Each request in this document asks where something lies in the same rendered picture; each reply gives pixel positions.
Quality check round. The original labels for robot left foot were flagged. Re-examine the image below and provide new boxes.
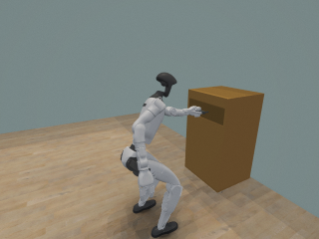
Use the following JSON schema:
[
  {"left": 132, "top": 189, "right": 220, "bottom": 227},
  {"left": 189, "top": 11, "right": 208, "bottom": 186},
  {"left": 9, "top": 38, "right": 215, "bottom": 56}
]
[{"left": 133, "top": 199, "right": 157, "bottom": 214}]

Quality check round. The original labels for drawer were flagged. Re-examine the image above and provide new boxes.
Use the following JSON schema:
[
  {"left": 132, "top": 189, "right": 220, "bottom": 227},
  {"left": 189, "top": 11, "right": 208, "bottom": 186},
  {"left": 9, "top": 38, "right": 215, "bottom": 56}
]
[{"left": 189, "top": 98, "right": 225, "bottom": 125}]

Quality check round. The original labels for left robot upper arm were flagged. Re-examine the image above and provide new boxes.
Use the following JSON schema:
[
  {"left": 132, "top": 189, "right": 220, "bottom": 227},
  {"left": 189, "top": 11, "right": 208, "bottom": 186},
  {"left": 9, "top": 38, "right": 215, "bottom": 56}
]
[{"left": 164, "top": 107, "right": 176, "bottom": 117}]

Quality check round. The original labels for right robot upper arm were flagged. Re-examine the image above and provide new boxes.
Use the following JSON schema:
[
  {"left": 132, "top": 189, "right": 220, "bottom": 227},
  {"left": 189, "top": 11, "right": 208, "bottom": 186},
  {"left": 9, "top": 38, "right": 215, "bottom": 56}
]
[{"left": 132, "top": 98, "right": 166, "bottom": 133}]

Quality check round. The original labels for left robot forearm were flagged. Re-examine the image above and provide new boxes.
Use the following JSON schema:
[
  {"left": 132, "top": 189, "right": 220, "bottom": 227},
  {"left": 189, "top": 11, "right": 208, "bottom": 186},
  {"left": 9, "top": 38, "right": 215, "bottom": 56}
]
[{"left": 173, "top": 109, "right": 190, "bottom": 117}]

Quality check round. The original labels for robot left hand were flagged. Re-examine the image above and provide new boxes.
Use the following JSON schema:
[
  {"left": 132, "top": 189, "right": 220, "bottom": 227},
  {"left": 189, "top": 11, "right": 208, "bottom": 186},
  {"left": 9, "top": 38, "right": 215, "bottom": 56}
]
[{"left": 189, "top": 106, "right": 202, "bottom": 118}]

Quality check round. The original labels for right robot shin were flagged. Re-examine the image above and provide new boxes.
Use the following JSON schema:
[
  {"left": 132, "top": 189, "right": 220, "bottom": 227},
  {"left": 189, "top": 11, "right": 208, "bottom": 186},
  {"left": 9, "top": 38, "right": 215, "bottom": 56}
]
[{"left": 158, "top": 184, "right": 183, "bottom": 230}]

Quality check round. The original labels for cabinet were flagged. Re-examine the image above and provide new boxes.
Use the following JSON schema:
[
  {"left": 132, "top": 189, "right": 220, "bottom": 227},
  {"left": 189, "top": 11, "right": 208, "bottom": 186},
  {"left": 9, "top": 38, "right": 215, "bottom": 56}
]
[{"left": 184, "top": 86, "right": 264, "bottom": 193}]

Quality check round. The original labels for robot right hand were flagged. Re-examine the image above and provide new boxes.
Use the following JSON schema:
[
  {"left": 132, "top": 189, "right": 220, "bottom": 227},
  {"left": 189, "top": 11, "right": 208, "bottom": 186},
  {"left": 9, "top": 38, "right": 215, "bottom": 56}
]
[{"left": 138, "top": 170, "right": 155, "bottom": 201}]

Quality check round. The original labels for right robot forearm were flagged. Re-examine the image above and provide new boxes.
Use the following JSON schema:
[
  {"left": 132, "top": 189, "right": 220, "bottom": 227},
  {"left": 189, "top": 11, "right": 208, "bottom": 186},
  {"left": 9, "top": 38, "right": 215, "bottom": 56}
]
[{"left": 133, "top": 123, "right": 150, "bottom": 171}]

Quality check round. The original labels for handle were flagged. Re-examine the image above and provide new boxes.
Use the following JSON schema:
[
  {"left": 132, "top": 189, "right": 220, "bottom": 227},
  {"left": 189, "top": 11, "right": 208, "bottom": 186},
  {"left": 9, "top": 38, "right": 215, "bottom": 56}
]
[{"left": 197, "top": 110, "right": 209, "bottom": 115}]

